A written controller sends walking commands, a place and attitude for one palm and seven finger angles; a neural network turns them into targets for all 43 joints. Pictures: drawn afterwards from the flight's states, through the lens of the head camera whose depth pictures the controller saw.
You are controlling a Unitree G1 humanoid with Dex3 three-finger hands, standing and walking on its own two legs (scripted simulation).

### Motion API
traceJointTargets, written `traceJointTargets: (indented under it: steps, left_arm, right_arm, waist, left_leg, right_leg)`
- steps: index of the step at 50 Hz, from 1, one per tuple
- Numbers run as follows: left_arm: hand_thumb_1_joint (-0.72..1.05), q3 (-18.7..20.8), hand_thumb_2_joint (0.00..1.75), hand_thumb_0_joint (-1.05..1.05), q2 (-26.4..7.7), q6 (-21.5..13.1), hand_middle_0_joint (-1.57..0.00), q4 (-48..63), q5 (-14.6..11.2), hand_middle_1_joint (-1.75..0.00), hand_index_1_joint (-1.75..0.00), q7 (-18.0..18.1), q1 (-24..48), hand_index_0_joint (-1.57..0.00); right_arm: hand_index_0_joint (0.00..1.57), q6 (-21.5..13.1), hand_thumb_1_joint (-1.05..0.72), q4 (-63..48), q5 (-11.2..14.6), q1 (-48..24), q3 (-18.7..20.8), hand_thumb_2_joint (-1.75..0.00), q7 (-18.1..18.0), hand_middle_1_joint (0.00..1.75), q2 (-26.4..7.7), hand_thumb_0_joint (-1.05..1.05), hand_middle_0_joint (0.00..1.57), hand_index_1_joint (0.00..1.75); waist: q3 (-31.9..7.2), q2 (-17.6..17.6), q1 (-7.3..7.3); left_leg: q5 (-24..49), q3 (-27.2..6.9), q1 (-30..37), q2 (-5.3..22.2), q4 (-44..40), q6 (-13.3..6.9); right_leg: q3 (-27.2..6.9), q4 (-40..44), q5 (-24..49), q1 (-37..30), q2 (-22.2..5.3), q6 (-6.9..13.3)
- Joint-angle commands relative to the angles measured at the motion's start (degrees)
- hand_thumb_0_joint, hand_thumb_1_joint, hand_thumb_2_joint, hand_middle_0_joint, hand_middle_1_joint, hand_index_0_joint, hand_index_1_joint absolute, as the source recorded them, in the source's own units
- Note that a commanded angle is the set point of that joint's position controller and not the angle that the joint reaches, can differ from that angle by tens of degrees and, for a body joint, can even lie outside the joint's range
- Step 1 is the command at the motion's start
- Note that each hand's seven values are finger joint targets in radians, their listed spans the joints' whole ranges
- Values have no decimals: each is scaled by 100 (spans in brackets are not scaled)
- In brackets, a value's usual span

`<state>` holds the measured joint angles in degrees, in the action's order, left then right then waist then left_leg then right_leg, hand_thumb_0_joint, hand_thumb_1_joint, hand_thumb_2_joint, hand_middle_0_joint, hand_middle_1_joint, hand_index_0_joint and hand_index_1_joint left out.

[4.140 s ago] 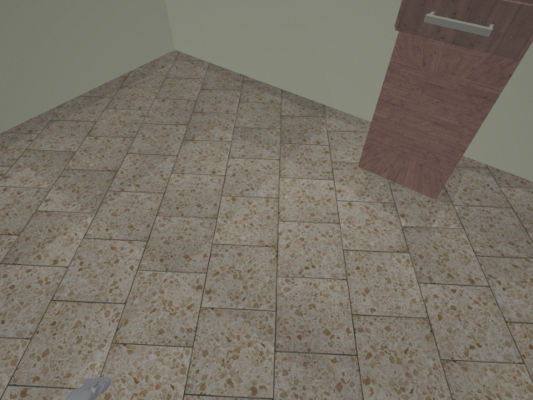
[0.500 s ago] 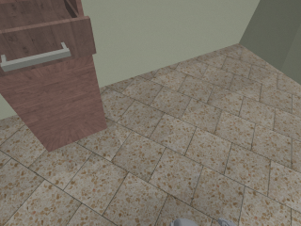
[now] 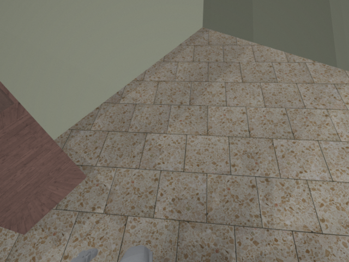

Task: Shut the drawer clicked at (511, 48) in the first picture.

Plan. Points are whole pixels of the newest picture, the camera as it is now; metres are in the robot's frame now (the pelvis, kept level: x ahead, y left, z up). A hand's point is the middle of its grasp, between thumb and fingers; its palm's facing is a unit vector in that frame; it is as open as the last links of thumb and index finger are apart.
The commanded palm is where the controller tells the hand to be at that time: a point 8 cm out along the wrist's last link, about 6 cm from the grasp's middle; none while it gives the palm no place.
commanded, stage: walk to a spot facing it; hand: left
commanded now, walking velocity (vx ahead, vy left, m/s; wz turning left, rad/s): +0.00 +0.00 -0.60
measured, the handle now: out of the picture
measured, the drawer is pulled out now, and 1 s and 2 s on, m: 0.19 0.19 0.19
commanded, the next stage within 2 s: turn to face it in 1.08 s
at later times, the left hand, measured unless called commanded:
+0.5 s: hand out of the picture +0.09 +0.26 -0.17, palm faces -0.22 -0.95 -0.21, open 7.4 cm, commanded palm none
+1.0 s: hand (138, 261) +0.15 +0.12 -0.15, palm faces -0.53 -0.81 -0.24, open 7.4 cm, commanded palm none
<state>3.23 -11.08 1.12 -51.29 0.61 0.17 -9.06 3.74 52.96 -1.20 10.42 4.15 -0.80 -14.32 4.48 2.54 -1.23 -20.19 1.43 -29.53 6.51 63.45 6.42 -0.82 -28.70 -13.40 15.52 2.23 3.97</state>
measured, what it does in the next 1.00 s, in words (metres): steps on the spot, turning right: left foot, then right foot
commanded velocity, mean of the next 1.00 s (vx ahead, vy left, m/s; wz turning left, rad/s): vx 0.12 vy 0.00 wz -0.52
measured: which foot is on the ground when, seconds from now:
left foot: up 0.00-0.26, down 0.28-0.74, up 0.76-1.00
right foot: down 0.00-0.28, up 0.30-0.74, down 0.76-1.00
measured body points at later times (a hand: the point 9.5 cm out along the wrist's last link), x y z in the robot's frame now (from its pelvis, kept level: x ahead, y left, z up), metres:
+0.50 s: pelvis -0.02 +0.06 +0.00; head +0.02 +0.08 +0.45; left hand +0.10 +0.31 -0.16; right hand +0.00 -0.20 -0.12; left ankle +0.00 +0.16 -0.74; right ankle -0.08 -0.08 -0.65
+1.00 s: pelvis +0.00 -0.02 +0.00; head +0.00 -0.05 +0.45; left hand +0.18 +0.16 -0.13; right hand -0.10 -0.26 -0.15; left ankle +0.13 +0.09 -0.66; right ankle -0.10 -0.06 -0.74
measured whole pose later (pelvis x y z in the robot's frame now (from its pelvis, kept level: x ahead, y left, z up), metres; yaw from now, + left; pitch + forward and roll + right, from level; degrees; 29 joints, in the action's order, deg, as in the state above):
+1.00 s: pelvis +0.00 -0.02 +0.00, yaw -34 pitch +0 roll +1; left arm 2.4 -9.9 -2.0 -55.9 1.1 -0.4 -16.2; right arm 1.4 54.4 -1.7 13.3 4.3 1.3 -14.3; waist 1.8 2.2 -1.2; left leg -15.1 4.3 -32.4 7.9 59.2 5.3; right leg 1.0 -22.8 -17.4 5.4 0.8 2.4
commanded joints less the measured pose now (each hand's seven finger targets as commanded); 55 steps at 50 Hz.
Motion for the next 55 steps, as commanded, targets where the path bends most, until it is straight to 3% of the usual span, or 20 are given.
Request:
traceJointTargets:
  steps: [1,8,12,13,14,15,16,17,20,29,33,35,36,37,38,39,40,43,45,55]
  left_arm:
    - [90,311,90,0,-1209,-80,-20,328,16,-30,-30,66,-332,-20]
    - [90,361,90,0,-1335,9,-20,371,79,-30,-30,78,-278,-20]
    - [90,353,90,0,-1235,79,-20,476,13,-30,-30,60,141,-20]
    - [90,297,90,0,-908,105,-20,529,-38,-30,-30,38,-27,-20]
    - [90,255,90,0,-697,111,-20,616,-48,-30,-30,-36,-148,-20]
    - [90,324,90,0,-933,132,-20,566,55,-30,-30,-45,-94,-20]
    - [90,406,90,0,-1036,175,-20,407,100,-30,-30,-82,-384,-20]
    - [90,462,90,0,-1015,220,-20,305,126,-30,-30,-132,-435,-20]
    - [90,421,90,0,-854,246,-20,273,102,-30,-30,-214,-429,-20]
    - [90,254,90,0,-528,230,-20,446,49,-30,-30,-224,226,-20]
    - [90,213,90,0,-501,159,-20,443,60,-30,-30,-266,212,-20]
    - [90,238,90,0,-533,90,-20,355,76,-30,-30,-271,-86,-20]
    - [90,278,90,0,-680,33,-20,200,84,-30,-30,-241,-491,-20]
    - [90,389,90,0,-1308,-75,-20,23,137,-30,-30,-165,-1139,-20]
    - [90,476,90,0,-1891,-84,-20,-116,68,-30,-30,-50,-1572,-20]
    - [90,463,90,0,-1749,-84,-20,-160,9,-30,-30,37,-1722,-20]
    - [90,443,90,0,-1549,-144,-20,-126,15,-30,-30,68,-1420,-20]
    - [90,244,90,0,-1015,-291,-20,-6,41,-30,-30,60,-705,-20]
    - [90,204,90,0,-1021,-381,-20,-32,37,-30,-30,17,-680,-20]
    - [90,141,90,0,-920,-476,-20,-489,80,-30,-30,89,-1234,-20]
  right_arm:
    - [20,-133,-90,-501,-3,-143,57,-90,-41,30,-423,0,20,30]
    - [20,-205,-90,-700,86,-400,32,-90,-69,30,-347,0,20,30]
    - [20,-319,-90,-489,117,490,37,-90,-143,30,-402,0,20,30]
    - [20,-372,-90,-488,88,515,86,-90,-164,30,-750,0,20,30]
    - [20,-366,-90,-651,22,343,176,-90,-139,30,-1249,0,20,30]
    - [20,-329,-90,-752,-2,187,146,-90,-128,30,-1261,0,20,30]
    - [20,-344,-90,-846,-16,-251,56,-90,-134,30,-873,0,20,30]
    - [20,-365,-90,-931,-18,-597,29,-90,-149,30,-748,0,20,30]
    - [20,-401,-90,-894,-26,-434,4,-90,-151,30,-632,0,20,30]
    - [20,-391,-90,-437,-34,558,179,-90,-87,30,-838,0,20,30]
    - [20,-381,-90,-334,-64,559,243,-90,-13,30,-987,0,20,30]
    - [20,-383,-90,-292,-62,482,230,-90,12,30,-962,0,20,30]
    - [20,-376,-90,-285,-44,457,202,-90,34,30,-888,0,20,30]
    - [20,-363,-90,-420,40,425,98,-90,81,30,-513,0,20,30]
    - [20,-347,-90,-848,-10,-302,-44,-90,136,30,-228,0,20,30]
    - [20,-339,-90,-946,-36,-631,-21,-90,116,30,-474,0,20,30]
    - [20,-348,-90,-877,-17,-617,0,-90,139,30,-456,0,20,30]
    - [20,-399,-90,-506,-78,-229,72,-90,175,30,-459,0,20,30]
    - [20,-386,-90,-342,-76,84,47,-90,191,30,-338,0,20,30]
    - [20,-538,-90,-534,-5,-668,-41,-90,231,30,-138,0,20,30]
  waist:
    - [-685,-1051,220]
    - [-703,-1040,276]
    - [-1056,-1014,-145]
    - [-1159,89,-111]
    - [-960,1570,-30]
    - [-662,1110,-44]
    - [-566,675,237]
    - [-348,804,360]
    - [-271,641,292]
    - [-426,849,-170]
    - [-635,999,-183]
    - [-702,735,53]
    - [-813,236,289]
    - [-1063,-1469,626]
    - [-736,-2560,935]
    - [-569,-1683,949]
    - [-345,-1727,796]
    - [31,-962,298]
    - [3,-902,137]
    - [43,-994,333]
  left_leg:
    - [-46,-108,-302,-42,-282,2]
    - [-521,-124,597,-367,-1700,-193]
    - [583,-66,2232,-437,-3897,-364]
    - [562,-912,2954,448,-4606,-597]
    - [1094,-2238,3054,1885,-4984,-1088]
    - [1144,-2242,2236,2230,-4959,-1463]
    - [703,-1615,1719,1829,-5077,-1421]
    - [582,-1131,1420,1453,-5090,-1276]
    - [1354,-257,1766,1040,-4783,-1205]
    - [2632,286,2594,1499,-4341,-1448]
    - [1054,454,2471,1690,-4289,-1284]
    - [258,651,2022,1625,-3845,-1035]
    - [-172,921,1343,1399,-3075,-771]
    - [-1040,1506,-29,805,-1436,-397]
    - [-1915,1014,-1562,92,15,-206]
    - [-1455,230,-1770,223,357,-302]
    - [-914,102,-1748,355,442,-346]
    - [-20,84,-1066,360,121,-216]
    - [322,268,-785,235,-184,-123]
    - [677,362,-528,9,-1838,-250]
  right_leg:
    - [-1600,833,2229,-791,-1419,584]
    - [-2366,725,2091,-370,-1434,717]
    - [-2216,82,1709,248,-867,155]
    - [-1698,-630,529,1058,-221,-166]
    - [-675,-1991,-1831,2049,352,-530]
    - [-509,-3085,-1984,1876,41,-624]
    - [-525,-3622,-1476,1640,-99,-707]
    - [-403,-4019,-1181,1593,-112,-764]
    - [-160,-4282,-799,1782,-244,-838]
    - [441,-2347,-1288,1351,-568,-866]
    - [774,-1368,-1455,749,-438,-687]
    - [914,-426,-961,-50,-305,-547]
    - [904,251,-550,-1030,-271,-428]
    - [-756,1174,-1238,-2278,-1505,-1]
    - [-2906,1640,-616,-2362,-2598,607]
    - [-2609,1604,-384,-2198,-2636,822]
    - [-2262,1576,-413,-1898,-2322,722]
    - [-1347,1499,244,-996,-1828,576]
    - [-871,1481,1053,-896,-1550,473]
    - [-988,1309,1918,-1394,-1532,528]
